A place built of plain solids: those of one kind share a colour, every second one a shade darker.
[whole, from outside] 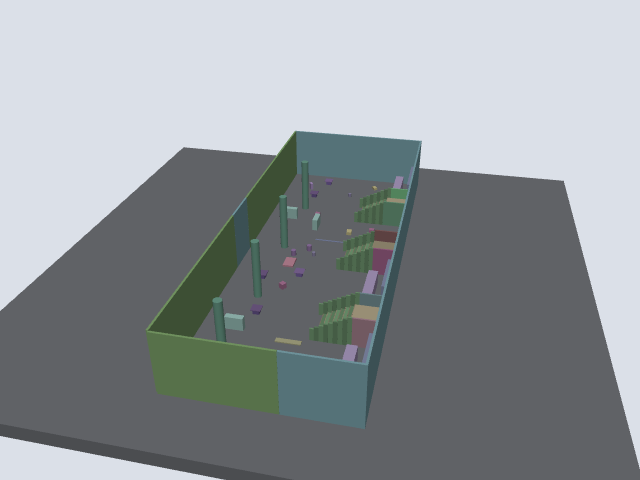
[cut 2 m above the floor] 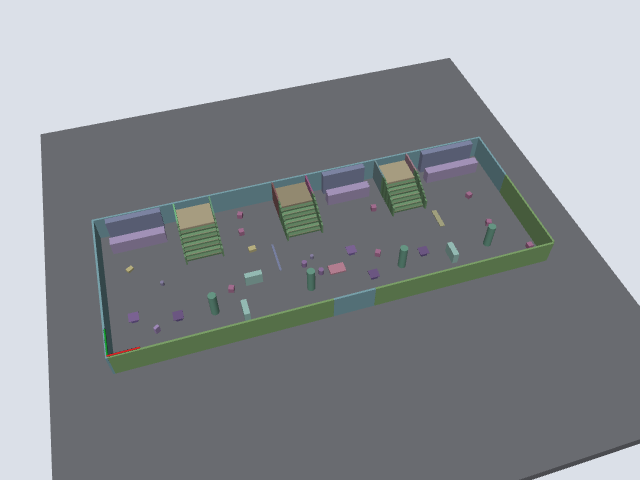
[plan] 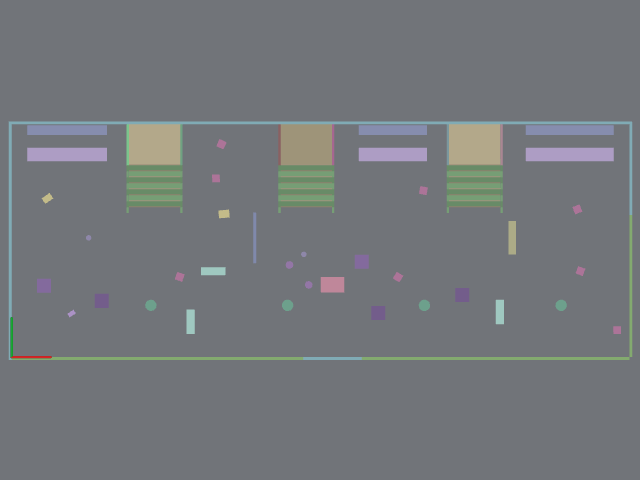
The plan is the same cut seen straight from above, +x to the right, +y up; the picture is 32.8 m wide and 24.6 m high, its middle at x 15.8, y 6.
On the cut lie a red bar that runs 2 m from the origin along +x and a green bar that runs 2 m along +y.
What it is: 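An arena's concourse; 31.7 x 11.9 m, 4.5 m high; 3 ways up to the stands, each 8 risers of 0.160 m, 2.6 m broad, between cheek walls; counters 1.10 m high; standing tables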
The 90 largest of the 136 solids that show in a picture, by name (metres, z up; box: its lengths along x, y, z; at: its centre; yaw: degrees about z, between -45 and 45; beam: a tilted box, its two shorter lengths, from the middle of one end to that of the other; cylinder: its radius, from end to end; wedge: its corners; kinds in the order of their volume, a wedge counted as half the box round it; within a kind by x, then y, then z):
{
 "wall_1": {"box": [0.15, 12.23, 4.53], "at": [-0.07, 5.96, 2.21]},
 "wall_2": {"box": [31.96, 0.15, 4.53], "at": [15.83, 12.01, 2.21]},
 "wall_3": {"box": [3.0, 0.15, 4.53], "at": [16.44, -0.07, 2.21]},
 "wall_4": {"box": [0.15, 4.8, 4.53], "at": [31.73, 9.68, 2.21]},
 "window_wall_1": {"box": [14.94, 0.15, 4.53], "at": [7.47, -0.07, 2.21]},
 "window_wall_2": {"box": [13.72, 0.15, 4.53], "at": [24.8, -0.07, 2.21]},
 "window_wall_3": {"box": [0.15, 7.28, 4.53], "at": [31.73, 3.64, 2.21]},
 "vom_1": {"box": [2.63, 2.1, 1.33], "at": [7.32, 10.88, 0.61]},
 "vom_2": {"box": [2.63, 2.1, 1.33], "at": [15.1, 10.88, 0.61]},
 "vom_3": {"box": [2.63, 2.1, 1.33], "at": [23.73, 10.88, 0.61]},
 "standback_1": {"box": [4.08, 0.5, 2.25], "at": [2.84, 11.63, 1.07]},
 "standback_2": {"box": [3.5, 0.5, 2.25], "at": [19.53, 11.63, 1.07]},
 "standback_3": {"box": [4.51, 0.5, 2.25], "at": [28.6, 11.63, 1.07]},
 "vomf_1": {"box": [2.63, 0.31, 0.21], "at": [7.32, 7.83, 0.06]},
 "vomf_2": {"box": [2.63, 0.31, 0.37], "at": [7.32, 8.14, 0.14]},
 "vomf_3": {"box": [2.63, 0.31, 0.53], "at": [7.32, 8.45, 0.21]},
 "vomf_4": {"box": [2.63, 0.31, 0.69], "at": [7.32, 8.76, 0.29]},
 "vomf_5": {"box": [2.63, 0.31, 0.85], "at": [7.32, 9.06, 0.38]},
 "vomf_6": {"box": [2.63, 0.31, 1.01], "at": [7.32, 9.37, 0.46]},
 "vomf_7": {"box": [2.63, 0.31, 1.17], "at": [7.32, 9.68, 0.54]},
 "vomf_8": {"box": [0.12, 0.31, 1.45], "at": [8.7, 8.45, 0.68]},
 "vomf_9": {"box": [0.12, 0.31, 1.61], "at": [8.7, 8.76, 0.76]},
 "vomf_10": {"box": [0.12, 0.31, 1.77], "at": [8.7, 9.06, 0.83]},
 "vomf_11": {"box": [0.12, 0.31, 1.93], "at": [8.7, 9.37, 0.92]},
 "vomf_12": {"box": [0.12, 0.31, 2.09], "at": [8.7, 9.68, 0.99]},
 "vomf_13": {"box": [0.12, 0.31, 1.61], "at": [13.72, 8.76, 0.76]},
 "vomf_14": {"box": [0.12, 0.31, 1.77], "at": [13.72, 9.06, 0.83]},
 "vomf_15": {"box": [0.12, 0.31, 1.93], "at": [13.72, 9.37, 0.92]},
 "vomf_16": {"box": [0.12, 0.31, 2.09], "at": [13.72, 9.68, 0.99]},
 "vomf_17": {"box": [2.63, 0.31, 0.21], "at": [15.1, 7.83, 0.06]},
 "vomf_18": {"box": [2.63, 0.31, 0.37], "at": [15.1, 8.14, 0.14]},
 "vomf_19": {"box": [2.63, 0.31, 0.53], "at": [15.1, 8.45, 0.21]},
 "vomf_20": {"box": [2.63, 0.31, 0.69], "at": [15.1, 8.76, 0.29]},
 "vomf_21": {"box": [2.63, 0.31, 0.85], "at": [15.1, 9.06, 0.38]},
 "vomf_22": {"box": [2.63, 0.31, 1.01], "at": [15.1, 9.37, 0.46]},
 "vomf_23": {"box": [2.63, 0.31, 1.17], "at": [15.1, 9.68, 0.54]},
 "vomf_24": {"box": [0.12, 0.31, 1.45], "at": [16.48, 8.45, 0.68]},
 "vomf_25": {"box": [0.12, 0.31, 1.61], "at": [16.48, 8.76, 0.76]},
 "vomf_26": {"box": [0.12, 0.31, 1.77], "at": [16.48, 9.06, 0.83]},
 "vomf_27": {"box": [0.12, 0.31, 1.93], "at": [16.48, 9.37, 0.92]},
 "vomf_28": {"box": [0.12, 0.31, 2.09], "at": [16.48, 9.68, 0.99]},
 "vomf_29": {"box": [0.12, 0.3, 2.25], "at": [16.48, 9.98, 1.07]},
 "vomf_30": {"box": [0.12, 0.31, 1.45], "at": [22.36, 8.45, 0.68]},
 "vomf_31": {"box": [0.12, 0.31, 1.61], "at": [22.36, 8.76, 0.76]},
 "vomf_32": {"box": [0.12, 0.31, 1.77], "at": [22.36, 9.06, 0.83]},
 "vomf_33": {"box": [0.12, 0.31, 1.93], "at": [22.36, 9.37, 0.92]},
 "vomf_34": {"box": [0.12, 0.31, 2.09], "at": [22.36, 9.68, 0.99]},
 "vomf_35": {"box": [0.12, 0.3, 2.25], "at": [22.36, 9.98, 1.07]},
 "vomf_36": {"box": [2.63, 0.31, 0.21], "at": [23.73, 7.83, 0.06]},
 "vomf_37": {"box": [2.63, 0.31, 0.37], "at": [23.73, 8.14, 0.14]},
 "vomf_38": {"box": [2.63, 0.31, 0.53], "at": [23.73, 8.45, 0.21]},
 "vomf_39": {"box": [2.63, 0.31, 0.69], "at": [23.73, 8.76, 0.29]},
 "vomf_40": {"box": [2.63, 0.31, 0.85], "at": [23.73, 9.06, 0.38]},
 "vomf_41": {"box": [2.63, 0.31, 1.01], "at": [23.73, 9.37, 0.46]},
 "vomf_42": {"box": [2.63, 0.31, 1.17], "at": [23.73, 9.68, 0.54]},
 "vomf_43": {"box": [0.12, 0.31, 1.45], "at": [25.11, 8.45, 0.68]},
 "vomf_44": {"box": [0.12, 0.31, 1.61], "at": [25.11, 8.76, 0.76]},
 "vomf_45": {"box": [0.12, 0.31, 1.77], "at": [25.11, 9.06, 0.83]},
 "vomf_46": {"box": [0.12, 0.31, 1.93], "at": [25.11, 9.37, 0.92]},
 "vomf_47": {"box": [0.12, 0.31, 2.09], "at": [25.11, 9.68, 0.99]},
 "vomf_48": {"box": [0.12, 0.3, 2.25], "at": [25.11, 9.98, 1.07]},
 "stand_1": {"box": [4.08, 0.7, 1.15], "at": [2.84, 10.38, 0.53]},
 "stand_2": {"box": [3.5, 0.7, 1.15], "at": [19.53, 10.38, 0.53]},
 "stand_3": {"box": [4.51, 0.7, 1.15], "at": [28.6, 10.38, 0.53]},
 "column_1": {"cylinder": 0.29, "from": [7.13, 2.65, 0.0], "to": [7.13, 2.65, 4.48]},
 "column_2": {"cylinder": 0.29, "from": [14.14, 2.65, 0.0], "to": [14.14, 2.65, 4.48]},
 "column_3": {"cylinder": 0.29, "from": [21.15, 2.65, 0.0], "to": [21.15, 2.65, 4.48]},
 "column_4": {"cylinder": 0.29, "from": [28.16, 2.65, 0.0], "to": [28.16, 2.65, 4.48]},
 "recycling_station_1": {"box": [0.42, 1.26, 1.0], "at": [9.17, 1.81, 0.45]},
 "recycling_station_2": {"box": [1.26, 0.42, 1.0], "at": [10.33, 4.4, 0.45]},
 "recycling_station_3": {"box": [0.42, 1.26, 1.0], "at": [25.02, 2.31, 0.45]},
 "ottoman_1": {"box": [0.4, 0.4, 0.47], "at": [8.61, 4.11, 0.18], "yaw": -18.8},
 "ottoman_2": {"box": [0.4, 0.4, 0.47], "at": [10.47, 9.16, 0.18], "yaw": 1.2},
 "ottoman_3": {"box": [0.4, 0.4, 0.47], "at": [10.75, 10.91, 0.18], "yaw": -25.2},
 "ottoman_4": {"box": [0.4, 0.4, 0.47], "at": [19.8, 4.1, 0.18], "yaw": -32.1},
 "ottoman_5": {"box": [0.4, 0.4, 0.47], "at": [21.1, 8.53, 0.18], "yaw": -9.7},
 "ottoman_6": {"box": [0.4, 0.4, 0.47], "at": [28.99, 7.57, 0.18], "yaw": 21.4},
 "ottoman_7": {"box": [0.4, 0.4, 0.47], "at": [29.15, 4.41, 0.18], "yaw": -19.8},
 "ottoman_8": {"box": [0.4, 0.4, 0.47], "at": [31.03, 1.38, 0.18], "yaw": 1.6},
 "vomc0a_1": {"box": [0.12, 2.1, 2.25], "at": [25.11, 10.88, 1.07]},
 "vomc0b_1": {"box": [0.12, 2.1, 2.25], "at": [22.36, 10.88, 1.07]},
 "vomc1a_1": {"box": [0.12, 2.1, 2.25], "at": [16.48, 10.88, 1.07]},
 "vomc1b_1": {"box": [0.12, 2.1, 2.25], "at": [13.72, 10.88, 1.07]},
 "vomc2a_1": {"box": [0.12, 2.1, 2.25], "at": [8.7, 10.88, 1.07]},
 "vomc2b_1": {"box": [0.12, 2.1, 2.25], "at": [5.95, 10.88, 1.07]},
 "pallet_1": {"box": [1.2, 0.8, 0.19], "at": [16.44, 3.71, 0.05]},
 "drum_1": {"cylinder": 0.2, "from": [14.24, 4.72, 0.0], "to": [14.24, 4.72, 0.46]},
 "drum_2": {"cylinder": 0.2, "from": [15.22, 3.7, 0.0], "to": [15.22, 3.7, 0.46]},
 "stack_1": {"box": [0.39, 1.72, 0.12], "at": [25.66, 6.11, 0.01]},
 "box_cardboard_1": {"box": [0.55, 0.4, 0.32], "at": [10.88, 7.33, 0.11], "yaw": 4.9}
}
